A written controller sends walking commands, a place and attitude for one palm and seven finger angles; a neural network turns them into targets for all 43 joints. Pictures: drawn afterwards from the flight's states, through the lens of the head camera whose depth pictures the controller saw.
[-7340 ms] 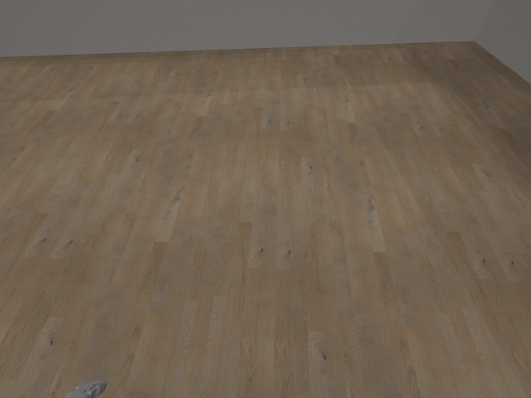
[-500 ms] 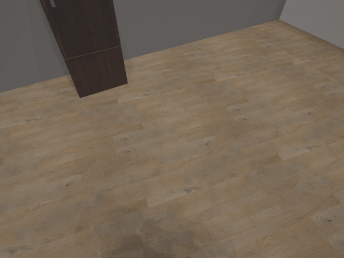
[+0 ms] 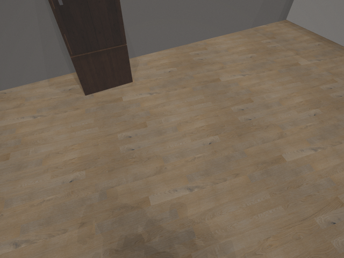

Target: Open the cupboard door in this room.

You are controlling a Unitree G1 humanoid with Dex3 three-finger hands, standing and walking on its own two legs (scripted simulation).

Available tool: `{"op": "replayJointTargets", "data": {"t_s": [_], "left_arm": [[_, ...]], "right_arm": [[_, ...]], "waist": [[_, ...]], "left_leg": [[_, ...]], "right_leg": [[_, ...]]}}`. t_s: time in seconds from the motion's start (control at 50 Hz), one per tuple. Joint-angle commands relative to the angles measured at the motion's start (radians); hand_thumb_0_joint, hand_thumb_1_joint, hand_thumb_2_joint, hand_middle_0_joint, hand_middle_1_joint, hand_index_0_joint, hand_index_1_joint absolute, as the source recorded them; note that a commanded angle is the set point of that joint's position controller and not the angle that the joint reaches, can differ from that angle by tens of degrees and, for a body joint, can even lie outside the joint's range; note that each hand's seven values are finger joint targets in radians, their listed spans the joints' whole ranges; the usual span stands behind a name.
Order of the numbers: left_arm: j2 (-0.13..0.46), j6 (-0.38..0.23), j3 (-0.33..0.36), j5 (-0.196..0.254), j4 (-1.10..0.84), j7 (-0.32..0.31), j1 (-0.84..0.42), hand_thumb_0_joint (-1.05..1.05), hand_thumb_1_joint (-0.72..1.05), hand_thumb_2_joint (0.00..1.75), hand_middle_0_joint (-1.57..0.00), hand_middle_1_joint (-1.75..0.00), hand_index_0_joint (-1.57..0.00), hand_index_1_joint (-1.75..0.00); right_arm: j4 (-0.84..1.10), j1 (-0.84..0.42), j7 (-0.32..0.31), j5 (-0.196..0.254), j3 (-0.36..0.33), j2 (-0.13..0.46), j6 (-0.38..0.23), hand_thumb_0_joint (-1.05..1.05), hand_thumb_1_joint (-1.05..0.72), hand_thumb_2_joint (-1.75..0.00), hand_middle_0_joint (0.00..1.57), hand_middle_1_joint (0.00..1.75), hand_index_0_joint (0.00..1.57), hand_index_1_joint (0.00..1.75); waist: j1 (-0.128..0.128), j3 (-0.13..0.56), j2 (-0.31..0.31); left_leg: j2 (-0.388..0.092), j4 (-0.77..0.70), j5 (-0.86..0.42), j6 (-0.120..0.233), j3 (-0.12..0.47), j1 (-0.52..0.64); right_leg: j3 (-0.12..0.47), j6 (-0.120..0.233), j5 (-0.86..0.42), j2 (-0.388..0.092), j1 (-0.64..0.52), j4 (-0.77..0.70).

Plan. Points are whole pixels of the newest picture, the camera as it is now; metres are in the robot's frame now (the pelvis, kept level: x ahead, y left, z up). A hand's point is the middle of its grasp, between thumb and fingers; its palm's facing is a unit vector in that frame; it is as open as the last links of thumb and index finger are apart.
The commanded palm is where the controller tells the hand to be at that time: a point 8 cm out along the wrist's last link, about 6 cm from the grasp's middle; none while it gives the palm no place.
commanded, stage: stand and wait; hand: left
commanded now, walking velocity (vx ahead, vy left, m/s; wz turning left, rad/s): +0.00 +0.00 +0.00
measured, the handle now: out of the picture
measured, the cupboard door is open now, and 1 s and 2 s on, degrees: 0 0 0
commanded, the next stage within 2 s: turn or walk to find it in 0.38 s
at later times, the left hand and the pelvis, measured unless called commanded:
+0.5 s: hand out of the picture +0.06 +0.25 -0.16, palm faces -0.01 -0.94 -0.33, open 7.4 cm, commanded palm none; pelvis -0.01 +0.00 +0.00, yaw +0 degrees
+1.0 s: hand out of the picture +0.05 +0.25 -0.16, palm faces +0.00 -0.94 -0.33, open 7.4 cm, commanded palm none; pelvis -0.01 +0.00 +0.00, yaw +1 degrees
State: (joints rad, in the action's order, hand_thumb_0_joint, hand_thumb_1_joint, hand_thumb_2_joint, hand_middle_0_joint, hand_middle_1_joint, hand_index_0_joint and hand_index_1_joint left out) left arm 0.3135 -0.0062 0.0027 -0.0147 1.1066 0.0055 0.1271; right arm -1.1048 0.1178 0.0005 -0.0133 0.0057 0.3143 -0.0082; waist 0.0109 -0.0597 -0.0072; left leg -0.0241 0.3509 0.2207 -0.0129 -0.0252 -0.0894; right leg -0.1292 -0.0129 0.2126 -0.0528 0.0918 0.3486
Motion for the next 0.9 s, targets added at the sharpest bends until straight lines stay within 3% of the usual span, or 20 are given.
{"op": "replayJointTargets", "data": {"t_s": [0.0,0.12,0.4,0.48,0.58,0.88], "left_arm": [[0.229,-0.025,0.040,0.004,-0.053,-0.014,-0.039,0.00,0.90,0.90,-0.20,-0.30,-0.20,-0.30],[0.236,-0.025,0.039,0.003,-0.045,-0.010,-0.039,0.00,0.90,0.90,-0.20,-0.30,-0.20,-0.30],[0.249,-0.021,0.042,0.005,-0.042,-0.007,-0.042,0.00,0.90,0.90,-0.20,-0.30,-0.20,-0.30],[0.195,0.000,0.037,0.005,-0.049,-0.016,-0.018,0.00,0.90,0.90,-0.20,-0.30,-0.20,-0.30],[0.213,-0.009,0.040,0.004,-0.060,-0.016,-0.033,0.00,0.90,0.90,-0.20,-0.30,-0.20,-0.30],[0.234,-0.022,0.044,0.003,-0.045,-0.011,-0.044,0.00,0.90,0.90,-0.20,-0.30,-0.20,-0.30]], "right_arm": [[0.057,-0.042,-0.015,0.005,-0.042,0.226,-0.025,0.00,-0.90,-0.90,0.20,0.30,0.20,0.30],[0.057,-0.053,-0.013,0.004,-0.040,0.233,-0.025,0.00,-0.90,-0.90,0.20,0.30,0.20,0.30],[0.060,-0.048,-0.012,0.003,-0.035,0.252,-0.025,0.00,-0.90,-0.90,0.20,0.30,0.20,0.30],[0.065,-0.012,-0.009,0.000,-0.028,0.194,-0.007,0.00,-0.90,-0.90,0.20,0.30,0.20,0.30],[0.067,-0.011,-0.011,0.002,-0.036,0.214,-0.013,0.00,-0.90,-0.90,0.20,0.30,0.20,0.30],[0.055,-0.034,-0.013,0.004,-0.040,0.230,-0.025,0.00,-0.90,-0.90,0.20,0.30,0.20,0.30]], "waist": [[-0.002,0.087,0.015],[0.000,0.065,0.007],[0.000,0.068,-0.014],[0.002,0.068,-0.013],[0.000,0.093,0.004],[0.000,0.076,0.008]], "left_leg": [[-0.115,-0.057,-0.238,0.030,0.088,-0.007],[-0.113,-0.079,-0.177,0.030,0.089,-0.018],[-0.113,-0.077,-0.197,0.029,0.094,-0.029],[-0.108,-0.033,-0.226,0.024,0.100,-0.078],[-0.108,-0.021,-0.254,0.027,0.107,-0.061],[-0.107,-0.068,-0.176,0.030,0.108,-0.045]], "right_leg": [[0.109,0.025,-0.186,-0.116,-0.033,-0.066],[0.119,0.025,-0.125,-0.115,-0.019,-0.094],[0.111,0.024,-0.134,-0.116,-0.032,-0.086],[0.085,0.008,-0.122,-0.118,-0.024,-0.031],[0.088,0.016,-0.153,-0.117,-0.031,-0.025],[0.109,0.024,-0.098,-0.114,-0.031,-0.083]]}}
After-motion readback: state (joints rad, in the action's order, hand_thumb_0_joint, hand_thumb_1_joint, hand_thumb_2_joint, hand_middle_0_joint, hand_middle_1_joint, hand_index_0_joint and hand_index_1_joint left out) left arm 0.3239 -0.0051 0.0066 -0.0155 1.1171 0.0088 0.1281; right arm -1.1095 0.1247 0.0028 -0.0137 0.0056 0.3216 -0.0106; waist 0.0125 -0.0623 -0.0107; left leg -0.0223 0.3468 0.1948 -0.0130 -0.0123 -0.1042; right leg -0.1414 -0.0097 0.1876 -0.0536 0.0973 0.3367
